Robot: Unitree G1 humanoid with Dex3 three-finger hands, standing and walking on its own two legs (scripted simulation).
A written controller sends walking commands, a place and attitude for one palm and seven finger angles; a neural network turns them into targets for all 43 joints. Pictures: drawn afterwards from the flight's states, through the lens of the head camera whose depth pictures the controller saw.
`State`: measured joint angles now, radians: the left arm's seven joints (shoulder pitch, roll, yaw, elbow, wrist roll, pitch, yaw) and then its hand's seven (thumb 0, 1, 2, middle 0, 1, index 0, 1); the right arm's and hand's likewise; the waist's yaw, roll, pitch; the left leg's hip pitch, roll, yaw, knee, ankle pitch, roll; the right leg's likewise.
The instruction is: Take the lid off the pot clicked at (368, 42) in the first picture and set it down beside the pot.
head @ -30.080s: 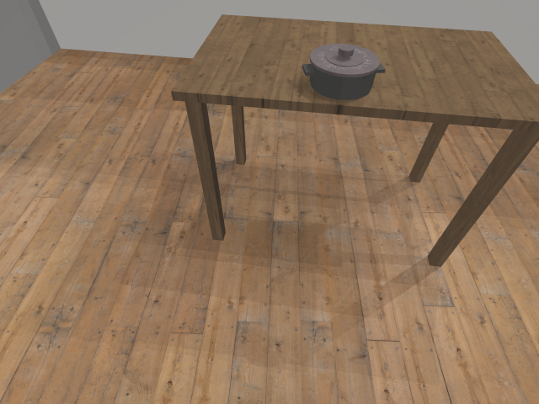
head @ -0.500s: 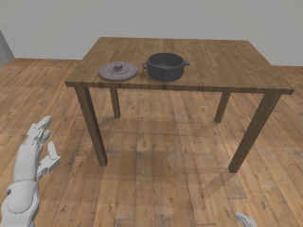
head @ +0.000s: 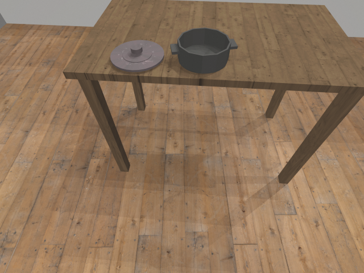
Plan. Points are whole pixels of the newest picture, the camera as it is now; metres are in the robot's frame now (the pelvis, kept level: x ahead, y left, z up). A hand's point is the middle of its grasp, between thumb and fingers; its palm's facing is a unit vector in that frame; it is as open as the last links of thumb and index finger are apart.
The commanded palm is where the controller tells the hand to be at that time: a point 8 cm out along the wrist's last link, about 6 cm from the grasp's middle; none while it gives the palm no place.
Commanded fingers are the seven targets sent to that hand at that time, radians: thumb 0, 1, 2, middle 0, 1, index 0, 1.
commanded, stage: stop stepping back and stand still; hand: left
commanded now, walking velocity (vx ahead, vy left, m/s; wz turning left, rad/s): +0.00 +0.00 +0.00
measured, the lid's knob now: (136, 48) +0.81 +0.21 +0.03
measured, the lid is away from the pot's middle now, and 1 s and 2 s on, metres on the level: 0.24 0.24 0.24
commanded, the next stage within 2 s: let the arm hang, fingers relaxed in 0.30 s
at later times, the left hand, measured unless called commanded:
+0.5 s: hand out of the picture +0.10 +0.18 -0.17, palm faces +0.00 -0.97 -0.23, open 7.3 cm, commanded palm none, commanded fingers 0.00 0.90 0.90 -0.20 -0.30 -0.20 -0.30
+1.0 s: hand out of the picture +0.06 +0.17 -0.17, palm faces +0.00 -0.98 -0.20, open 7.3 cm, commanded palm none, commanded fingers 0.00 0.90 0.90 -0.20 -0.30 -0.20 -0.30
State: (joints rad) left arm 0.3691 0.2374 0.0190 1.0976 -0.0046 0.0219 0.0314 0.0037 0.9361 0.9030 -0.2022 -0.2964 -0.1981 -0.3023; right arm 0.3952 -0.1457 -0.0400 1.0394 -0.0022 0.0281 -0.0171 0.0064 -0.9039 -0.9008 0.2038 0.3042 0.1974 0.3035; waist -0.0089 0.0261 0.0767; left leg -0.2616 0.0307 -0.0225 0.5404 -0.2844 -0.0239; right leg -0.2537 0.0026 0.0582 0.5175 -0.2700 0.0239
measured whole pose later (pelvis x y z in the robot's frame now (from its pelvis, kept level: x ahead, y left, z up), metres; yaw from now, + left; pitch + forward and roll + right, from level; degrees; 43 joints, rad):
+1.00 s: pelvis +0.03 +0.00 +0.00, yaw -2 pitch +0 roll +0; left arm 0.23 0.17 0.03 1.09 0.00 0.00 0.03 0.01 0.91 0.90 -0.20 -0.30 -0.20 -0.30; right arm 0.27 -0.13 -0.05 1.07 0.00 0.01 -0.03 0.00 -0.91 -0.90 0.20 0.30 0.20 0.30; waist -0.02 0.00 0.08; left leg -0.16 0.04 0.01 0.48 -0.31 -0.03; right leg -0.17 0.01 0.08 0.47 -0.30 0.02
